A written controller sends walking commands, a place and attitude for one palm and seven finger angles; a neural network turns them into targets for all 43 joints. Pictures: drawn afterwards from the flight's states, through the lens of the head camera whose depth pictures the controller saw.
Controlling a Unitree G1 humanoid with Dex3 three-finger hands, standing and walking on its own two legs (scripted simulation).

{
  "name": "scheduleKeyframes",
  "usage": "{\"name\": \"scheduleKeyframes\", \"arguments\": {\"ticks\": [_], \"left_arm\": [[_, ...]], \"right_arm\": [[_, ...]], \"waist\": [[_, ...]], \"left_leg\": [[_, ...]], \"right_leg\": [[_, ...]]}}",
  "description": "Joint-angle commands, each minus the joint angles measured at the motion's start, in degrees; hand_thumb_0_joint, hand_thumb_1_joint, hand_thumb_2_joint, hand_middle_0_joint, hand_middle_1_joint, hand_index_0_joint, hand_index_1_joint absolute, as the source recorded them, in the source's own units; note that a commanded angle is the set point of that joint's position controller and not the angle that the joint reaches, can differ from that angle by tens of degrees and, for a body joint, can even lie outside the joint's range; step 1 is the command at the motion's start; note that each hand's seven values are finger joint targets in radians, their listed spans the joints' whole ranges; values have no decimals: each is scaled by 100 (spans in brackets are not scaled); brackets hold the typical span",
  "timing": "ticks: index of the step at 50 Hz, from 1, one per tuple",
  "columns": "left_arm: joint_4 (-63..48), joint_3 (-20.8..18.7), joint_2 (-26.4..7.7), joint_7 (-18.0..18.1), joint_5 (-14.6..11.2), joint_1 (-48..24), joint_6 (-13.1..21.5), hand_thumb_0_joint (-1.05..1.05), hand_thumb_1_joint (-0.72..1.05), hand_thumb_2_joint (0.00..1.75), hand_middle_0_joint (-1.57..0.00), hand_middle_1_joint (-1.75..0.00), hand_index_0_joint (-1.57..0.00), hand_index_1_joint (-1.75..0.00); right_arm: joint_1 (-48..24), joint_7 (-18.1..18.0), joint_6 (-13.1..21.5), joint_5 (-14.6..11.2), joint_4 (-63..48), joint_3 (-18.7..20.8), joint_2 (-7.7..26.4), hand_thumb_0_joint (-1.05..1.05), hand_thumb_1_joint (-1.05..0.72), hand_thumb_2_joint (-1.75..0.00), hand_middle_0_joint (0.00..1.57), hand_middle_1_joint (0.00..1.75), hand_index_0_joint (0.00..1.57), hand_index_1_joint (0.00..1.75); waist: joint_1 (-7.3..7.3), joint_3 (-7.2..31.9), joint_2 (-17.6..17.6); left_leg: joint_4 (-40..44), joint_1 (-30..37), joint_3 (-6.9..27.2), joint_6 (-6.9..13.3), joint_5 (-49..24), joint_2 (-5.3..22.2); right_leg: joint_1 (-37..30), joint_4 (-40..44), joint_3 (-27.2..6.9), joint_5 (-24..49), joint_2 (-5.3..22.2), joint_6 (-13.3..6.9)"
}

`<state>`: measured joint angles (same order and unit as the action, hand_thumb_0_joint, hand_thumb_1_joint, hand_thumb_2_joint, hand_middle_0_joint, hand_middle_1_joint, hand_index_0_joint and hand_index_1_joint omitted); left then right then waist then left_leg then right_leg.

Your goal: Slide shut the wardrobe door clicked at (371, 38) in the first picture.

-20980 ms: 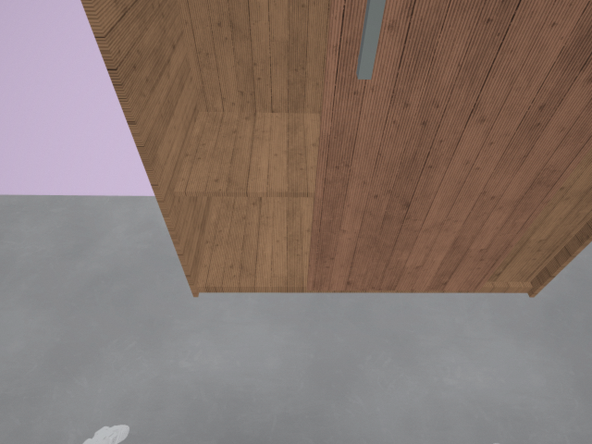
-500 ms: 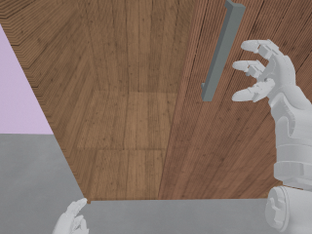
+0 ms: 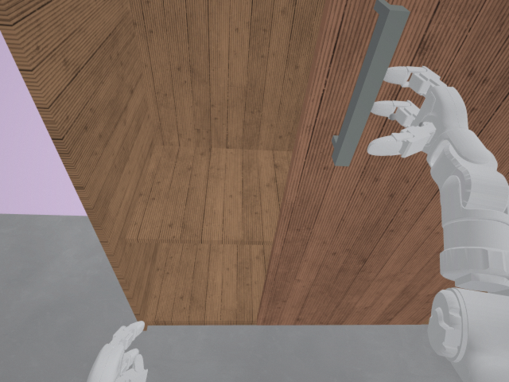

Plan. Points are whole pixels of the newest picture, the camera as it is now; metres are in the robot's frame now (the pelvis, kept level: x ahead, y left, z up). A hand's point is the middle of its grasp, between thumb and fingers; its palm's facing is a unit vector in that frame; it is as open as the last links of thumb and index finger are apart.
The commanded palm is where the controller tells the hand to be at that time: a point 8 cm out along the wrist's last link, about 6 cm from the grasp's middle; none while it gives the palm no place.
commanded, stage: feel for the door with the fingertips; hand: right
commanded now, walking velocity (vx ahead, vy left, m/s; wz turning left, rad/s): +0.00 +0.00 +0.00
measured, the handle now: (358, 91) +0.47 -0.11 +0.27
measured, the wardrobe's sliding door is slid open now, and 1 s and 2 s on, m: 0.42 0.42 0.42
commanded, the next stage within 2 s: slide the fingers in behind the handle in 0.82 s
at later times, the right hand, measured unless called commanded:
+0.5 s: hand (383, 111) +0.41 -0.13 +0.27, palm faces -0.03 +1.00 -0.04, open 14.0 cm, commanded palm +0.40 -0.18 +0.25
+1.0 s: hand (377, 103) +0.43 -0.13 +0.27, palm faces -0.03 +1.00 -0.03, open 13.8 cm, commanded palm +0.42 -0.18 +0.25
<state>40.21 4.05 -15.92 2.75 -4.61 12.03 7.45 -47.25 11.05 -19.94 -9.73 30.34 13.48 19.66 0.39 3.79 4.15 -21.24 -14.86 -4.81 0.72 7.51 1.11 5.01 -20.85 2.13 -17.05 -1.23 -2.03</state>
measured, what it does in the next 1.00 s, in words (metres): stands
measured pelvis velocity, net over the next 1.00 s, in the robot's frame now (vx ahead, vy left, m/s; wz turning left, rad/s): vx -0.02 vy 0.01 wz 0.02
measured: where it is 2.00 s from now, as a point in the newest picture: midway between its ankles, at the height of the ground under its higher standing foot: outside the picture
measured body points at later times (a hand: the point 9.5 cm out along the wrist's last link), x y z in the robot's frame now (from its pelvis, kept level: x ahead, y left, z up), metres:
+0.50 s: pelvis -0.01 +0.01 +0.00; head -0.03 +0.03 +0.45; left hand +0.16 +0.23 -0.09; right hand +0.40 -0.18 +0.28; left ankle +0.04 +0.12 -0.74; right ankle -0.07 -0.09 -0.74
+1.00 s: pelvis -0.02 +0.01 +0.00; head -0.03 +0.03 +0.45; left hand +0.09 +0.26 -0.11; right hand +0.43 -0.18 +0.27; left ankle +0.04 +0.12 -0.74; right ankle -0.07 -0.09 -0.74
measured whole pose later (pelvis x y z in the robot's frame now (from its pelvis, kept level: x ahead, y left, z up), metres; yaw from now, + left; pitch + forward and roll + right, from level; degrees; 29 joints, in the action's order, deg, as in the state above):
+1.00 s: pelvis -0.02 +0.01 +0.00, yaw +1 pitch +2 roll +0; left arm 42.8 3.6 -15.9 3.4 -4.5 15.8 9.3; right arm -55.8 8.5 -12.4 -8.0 43.8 14.2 20.3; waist -1.3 3.5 2.9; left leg -19.9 -16.9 -3.8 1.4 4.8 0.7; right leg 7.3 -20.7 3.1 -15.3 -1.0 -1.7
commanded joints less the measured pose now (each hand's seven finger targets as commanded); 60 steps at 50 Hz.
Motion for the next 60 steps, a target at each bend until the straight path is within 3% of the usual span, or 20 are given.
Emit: {"name": "scheduleKeyframes", "arguments": {"ticks": [1, 3, 5, 6, 7, 10, 13, 25, 31, 34, 41, 43, 46, 48, 51, 54, 56, 57, 59, 60], "left_arm": [[-986, -262, -579, 1, 30, -779, 351, 0, 90, 90, -20, -30, -20, -30], [-1022, -245, -548, 14, 79, -823, 354, 0, 90, 90, -20, -30, -20, -30], [-972, -220, -505, 5, 77, -868, 356, 0, 90, 90, -20, -30, -20, -30], [-911, -248, -559, -60, 44, -847, 360, 0, 90, 90, -20, -30, -20, -30], [-878, -200, -492, -30, 64, -899, 297, 0, 90, 90, -20, -30, -20, -30], [-867, -171, -484, 31, 39, -965, 255, 0, 90, 90, -20, -30, -20, -30], [-852, -168, -492, 81, 60, -961, 241, 0, 90, 90, -20, -30, -20, -30], [-769, -151, -502, 131, 12, -794, 276, 0, 90, 90, -20, -30, -20, -30], [-718, -195, -571, 115, -4, -658, 319, 0, 90, 90, -20, -30, -20, -30], [-713, -187, -530, 132, 22, -544, 366, 0, 90, 90, -20, -30, -20, -30], [-558, -252, -669, 121, -18, -326, 417, 0, 90, 90, -20, -30, -20, -30], [-526, -239, -641, 167, 12, -220, 409, 0, 90, 90, -20, -30, -20, -30], [-526, -284, -684, 96, -6, -165, 472, 0, 90, 90, -20, -30, -20, -30], [-555, -259, -627, 105, 10, -150, 488, 0, 90, 90, -20, -30, -20, -30], [-520, -310, -696, 37, -23, -160, 528, 0, 90, 90, -20, -30, -20, -30], [-599, -288, -633, 64, 5, -213, 537, 0, 90, 90, -20, -30, -20, -30], [-592, -303, -677, -5, -27, -280, 562, 0, 90, 90, -20, -30, -20, -30], [-598, -268, -616, 28, 3, -277, 530, 0, 90, 90, -20, -30, -20, -30], [-578, -267, -655, 72, -2, -281, 502, 0, 90, 90, -20, -30, -20, -30], [-628, -244, -633, 72, -7, -363, 500, 0, 90, 90, -20, -30, -20, -30]], "right_arm": [[-2836, -23, 618, -271, -2174, 230, 910, 0, 50, -30, 30, 120, 30, 120], [-2655, -92, 767, -256, -2547, 498, 1070, 0, 50, -30, 30, 120, 30, 120], [-2658, -198, 723, -182, -2520, 316, 863, 0, 50, -30, 30, 120, 30, 120], [-2657, -298, 600, -150, -2364, 355, 1092, 0, 50, -30, 30, 120, 30, 120], [-2385, -349, 508, -79, -2172, 279, 779, 0, 50, -30, 30, 120, 30, 120], [-2792, -433, 340, 2, -2186, -17, 602, 0, 50, -30, 30, 120, 30, 120], [-2839, -457, 282, -22, -2013, 284, 897, 0, 50, -30, 30, 120, 30, 120], [-3289, -262, 552, -46, -1043, 48, 758, 0, 50, -30, 30, 120, 30, 120], [-3545, -351, 741, -3, -718, 410, 1361, 0, 50, -30, 30, 120, 30, 120], [-3705, -355, 920, 67, -744, 192, 1058, 0, 50, -30, 30, 120, 30, 120], [-3872, -317, 924, 57, 66, 343, 1396, 0, 50, -30, 30, 120, 30, 120], [-4010, -302, 1007, 140, 148, 275, 1264, 0, 50, -30, 30, 120, 30, 120], [-4021, -292, 1104, 107, 166, 301, 1386, 0, 50, -30, 30, 120, 30, 120], [-3948, -244, 1208, 121, 40, 143, 1063, 0, 50, -30, 30, 120, 30, 120], [-3891, -256, 1205, 19, 88, 235, 1242, 0, 50, -30, 30, 120, 30, 120], [-3785, -215, 1280, 40, -329, 225, 1055, 0, 50, -30, 30, 120, 30, 120], [-3804, -254, 1221, -6, -400, 195, 1174, 0, 50, -30, 30, 120, 30, 120], [-3478, -266, 1192, 27, -261, 215, 955, 0, 50, -30, 30, 120, 30, 120], [-3489, -313, 1120, 32, -179, 411, 1215, 0, 50, -30, 30, 120, 30, 120], [-3575, -311, 1107, 41, -371, 243, 1044, 0, 50, -30, 30, 120, 30, 120]], "waist": [[58, 2249, -673], [131, 2449, -604], [109, 2176, -492], [189, 1893, -505], [104, 1625, -454], [-20, 1288, -344], [24, 1451, -531], [-102, 1589, -561], [-23, 1538, -645], [-125, 1626, -405], [-116, 1460, -660], [-233, 1487, -527], [-141, 1648, -595], [-190, 1705, -353], [-117, 1712, -636], [-137, 1811, -347], [-59, 1698, -435], [-103, 1546, -538], [-112, 1360, -842], [-108, 1346, -607]], "left_leg": [[-234, 1722, 287, 237, -2108, -31], [-272, 1937, 325, 212, -2249, -32], [-231, 1782, 307, 200, -2093, -30], [-196, 1708, 281, 244, -1999, -16], [-148, 1581, 300, 208, -1805, -24], [-3, 1350, 300, 207, -1345, -21], [11, 1483, 351, 204, -1302, -25], [56, 1382, 397, 194, -1064, 16], [110, 1444, 456, 199, -927, 37], [109, 1419, 468, 186, -1000, 29], [188, 1304, 468, 199, -763, 32], [189, 1241, 496, 166, -749, 24], [149, 1341, 467, 211, -883, 36], [135, 1266, 471, 195, -905, 12], [123, 1334, 446, 226, -1023, 20], [93, 1321, 464, 204, -1099, 2], [109, 1304, 431, 243, -1093, 22], [106, 1238, 442, 199, -955, -2], [175, 1191, 447, 164, -702, -9], [173, 1159, 458, 173, -647, 13]], "right_leg": [[-39, 67, -388, 2769, 87, 180], [-133, 85, -341, 2909, 105, 190], [-81, 136, -302, 2754, 98, 215], [166, 151, -355, 2617, 34, 235], [168, 218, -254, 2385, 102, 190], [221, 311, -276, 1897, 84, 146], [231, 296, -283, 1766, 61, 72], [349, 311, -295, 1471, 62, 56], [612, 323, -297, 1311, 40, 24], [457, 345, -261, 1373, 71, 22], [742, 379, -283, 1126, 61, 10], [666, 377, -233, 1092, 87, -17], [705, 353, -280, 1257, 68, 10], [528, 357, -240, 1286, 91, 16], [635, 323, -290, 1402, 73, 22], [376, 334, -228, 1493, 109, 18], [495, 335, -294, 1525, 79, 56], [484, 376, -240, 1385, 136, 25], [636, 416, -247, 1128, 139, -8], [603, 443, -230, 1088, 137, -4]]}}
